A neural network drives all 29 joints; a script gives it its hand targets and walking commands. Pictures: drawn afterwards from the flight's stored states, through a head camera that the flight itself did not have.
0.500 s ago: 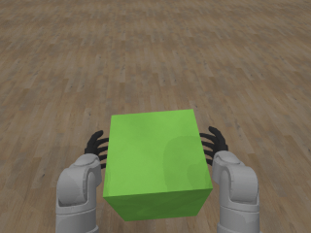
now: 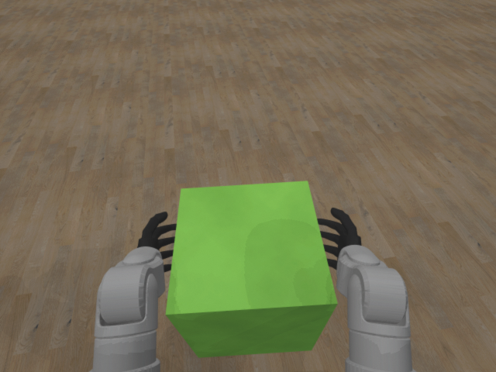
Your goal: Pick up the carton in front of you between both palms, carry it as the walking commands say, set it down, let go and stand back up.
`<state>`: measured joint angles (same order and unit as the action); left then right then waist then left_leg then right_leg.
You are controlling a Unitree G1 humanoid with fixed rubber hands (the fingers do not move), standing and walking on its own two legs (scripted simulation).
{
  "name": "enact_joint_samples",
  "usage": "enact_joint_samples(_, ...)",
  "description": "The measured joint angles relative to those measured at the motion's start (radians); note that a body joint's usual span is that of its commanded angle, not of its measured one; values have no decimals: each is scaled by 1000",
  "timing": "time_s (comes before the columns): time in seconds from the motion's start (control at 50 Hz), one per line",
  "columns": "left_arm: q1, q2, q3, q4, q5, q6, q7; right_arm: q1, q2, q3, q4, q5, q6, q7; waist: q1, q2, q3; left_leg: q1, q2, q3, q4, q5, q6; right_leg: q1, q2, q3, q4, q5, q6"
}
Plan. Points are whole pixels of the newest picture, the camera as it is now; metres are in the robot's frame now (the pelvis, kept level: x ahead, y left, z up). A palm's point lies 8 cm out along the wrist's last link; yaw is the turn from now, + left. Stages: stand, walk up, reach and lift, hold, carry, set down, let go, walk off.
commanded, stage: carry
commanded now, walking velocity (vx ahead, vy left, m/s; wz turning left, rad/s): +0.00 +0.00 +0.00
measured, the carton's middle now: (250, 274) +0.29 +0.00 -0.01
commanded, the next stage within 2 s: none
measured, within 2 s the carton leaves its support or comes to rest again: neither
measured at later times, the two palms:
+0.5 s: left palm (167, 291) +0.25 +0.13 +0.02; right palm (356, 289) +0.25 -0.17 +0.02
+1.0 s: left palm (162, 309) +0.22 +0.13 +0.03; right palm (362, 308) +0.22 -0.17 +0.03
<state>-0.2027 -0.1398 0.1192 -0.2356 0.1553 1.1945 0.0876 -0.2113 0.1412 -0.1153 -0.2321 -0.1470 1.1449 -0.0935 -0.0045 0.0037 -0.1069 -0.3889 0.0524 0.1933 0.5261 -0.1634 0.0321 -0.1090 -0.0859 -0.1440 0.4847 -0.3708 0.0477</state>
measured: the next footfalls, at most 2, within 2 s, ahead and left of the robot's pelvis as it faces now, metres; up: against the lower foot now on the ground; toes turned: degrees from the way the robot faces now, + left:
right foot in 1.98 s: +0.28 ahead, -0.14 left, +0.00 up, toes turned -6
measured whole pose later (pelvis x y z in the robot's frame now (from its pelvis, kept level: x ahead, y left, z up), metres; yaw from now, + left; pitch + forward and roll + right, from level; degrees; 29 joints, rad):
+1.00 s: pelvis -0.08 -0.02 -0.01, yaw -1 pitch +0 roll +0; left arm -0.27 -0.15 0.20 0.24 0.27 0.75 0.04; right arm -0.27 0.15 -0.21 0.24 -0.27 0.72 -0.04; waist 0.01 0.00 -0.08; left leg -0.41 0.11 0.17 0.52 -0.12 0.00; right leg -0.17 -0.05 -0.17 0.58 -0.42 -0.01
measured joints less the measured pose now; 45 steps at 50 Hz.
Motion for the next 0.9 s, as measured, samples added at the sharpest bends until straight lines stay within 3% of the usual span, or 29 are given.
enact_joint_samples(0.1, 20, 4, -3, 94, 26, -66, -18, 15, -3, 12, 88, -30, -54, 11, 3, -11, -21, 40, 6, -7, -27, -44, -18, -1, 2, -14, 57, -25, -6)
enact_joint_samples(0.24, 27, 5, -1, 177, 41, -170, -18, 9, -2, 5, 187, -56, -163, 30, 14, -25, -13, 8, 22, -10, 43, -74, -36, 25, 16, -14, 16, -102, -35)
enact_joint_samples(0.44, -25, -4, 38, 390, 92, -356, -36, -17, 4, -39, 381, -108, -347, 48, -2, -11, 30, 2, 40, -17, 62, -50, -35, 3, 23, -27, 73, -99, -46)
enact_joint_samples(0.6, -97, -22, 117, 532, 138, -503, -56, -92, 22, -122, 535, -152, -488, 61, 4, -15, 44, -4, 47, -18, 36, -5, -31, -20, 31, -30, 83, -74, -54)
enact_joint_samples(0.68, -104, -24, 123, 519, 132, -520, -53, -104, 25, -128, 524, -148, -500, 60, 10, -11, 48, -9, 49, -17, 22, 14, -28, -34, 32, -29, 87, -63, -56)
enact_joint_samples(0.9, -71, -15, 90, 474, 114, -449, -56, -64, 14, -96, 482, -133, -428, 61, 15, -10, 23, -16, 53, -17, 5, 38, -27, -51, 36, -29, 91, -51, -59)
